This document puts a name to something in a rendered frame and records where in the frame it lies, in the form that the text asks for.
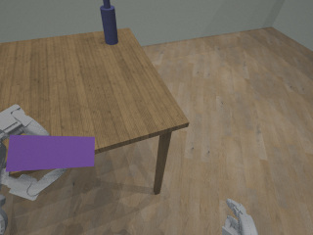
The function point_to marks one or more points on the table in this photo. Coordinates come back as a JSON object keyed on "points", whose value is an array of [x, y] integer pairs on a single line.
{"points": [[78, 85]]}

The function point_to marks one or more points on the robot left hand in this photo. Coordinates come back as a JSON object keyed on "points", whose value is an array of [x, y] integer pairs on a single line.
{"points": [[14, 121]]}

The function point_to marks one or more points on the robot right hand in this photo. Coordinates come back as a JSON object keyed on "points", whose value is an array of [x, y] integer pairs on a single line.
{"points": [[243, 226]]}

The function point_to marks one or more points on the sponge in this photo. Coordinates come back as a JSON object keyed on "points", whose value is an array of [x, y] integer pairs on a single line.
{"points": [[36, 152]]}

